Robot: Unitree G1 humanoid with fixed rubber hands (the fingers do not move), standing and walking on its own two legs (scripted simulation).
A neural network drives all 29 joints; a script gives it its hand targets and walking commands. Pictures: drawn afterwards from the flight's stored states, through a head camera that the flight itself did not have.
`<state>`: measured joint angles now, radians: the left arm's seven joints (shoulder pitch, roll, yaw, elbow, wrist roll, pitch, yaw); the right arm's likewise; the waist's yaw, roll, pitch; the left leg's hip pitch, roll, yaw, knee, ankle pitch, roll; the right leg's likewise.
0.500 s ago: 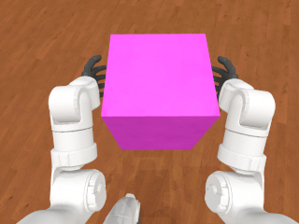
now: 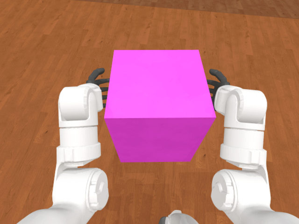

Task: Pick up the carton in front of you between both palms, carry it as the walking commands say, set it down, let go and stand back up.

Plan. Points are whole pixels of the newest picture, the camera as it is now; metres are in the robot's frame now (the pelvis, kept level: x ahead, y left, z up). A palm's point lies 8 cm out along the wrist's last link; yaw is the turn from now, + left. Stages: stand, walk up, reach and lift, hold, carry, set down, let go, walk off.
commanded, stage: carry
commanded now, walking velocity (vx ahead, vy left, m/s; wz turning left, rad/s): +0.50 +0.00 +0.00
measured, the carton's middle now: (155, 111) +0.40 -0.01 +0.09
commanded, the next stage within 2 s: none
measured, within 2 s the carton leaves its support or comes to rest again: neither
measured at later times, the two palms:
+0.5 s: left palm (98, 11) +0.69 +0.16 +0.23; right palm (194, 19) +0.66 -0.14 +0.22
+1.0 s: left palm out of the picture +0.96 +0.20 +0.28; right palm out of the picture +1.01 -0.09 +0.28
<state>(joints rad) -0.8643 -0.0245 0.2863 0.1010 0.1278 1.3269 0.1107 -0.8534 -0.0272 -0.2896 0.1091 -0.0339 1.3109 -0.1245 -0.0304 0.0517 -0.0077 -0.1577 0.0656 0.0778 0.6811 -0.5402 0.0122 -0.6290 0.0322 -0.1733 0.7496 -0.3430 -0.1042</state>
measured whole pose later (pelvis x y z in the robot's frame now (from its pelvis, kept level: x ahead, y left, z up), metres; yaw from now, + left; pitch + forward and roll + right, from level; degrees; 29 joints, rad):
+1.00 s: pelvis +0.60 +0.01 +0.12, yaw +1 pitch +5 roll +0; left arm -0.84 0.01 0.25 0.06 0.02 1.33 0.17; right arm -0.87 0.01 -0.33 0.04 -0.10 1.35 -0.11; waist 0.13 -0.01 0.02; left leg -0.74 0.03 0.04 1.05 -0.45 0.04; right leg -0.29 0.00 -0.11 0.51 -0.47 -0.07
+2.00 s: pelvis +1.23 +0.05 +0.22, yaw +0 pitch +4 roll +0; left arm -0.87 0.03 0.28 0.19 0.07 1.36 0.12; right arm -0.83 -0.01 -0.23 0.17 -0.07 1.33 -0.13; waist -0.08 0.00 -0.04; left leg -0.41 -0.02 0.12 0.60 -0.41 0.03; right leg -0.57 0.00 -0.01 1.33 -0.49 -0.04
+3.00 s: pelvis +1.52 +0.05 +0.26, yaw +1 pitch +0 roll -1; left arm -0.67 0.00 0.19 0.24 0.08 1.26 0.11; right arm -0.69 -0.01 -0.19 0.25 -0.06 1.24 -0.11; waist -0.01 0.02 -0.08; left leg -0.14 -0.01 0.05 0.50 -0.53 0.00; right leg -0.20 0.01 -0.09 0.58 -0.55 -0.05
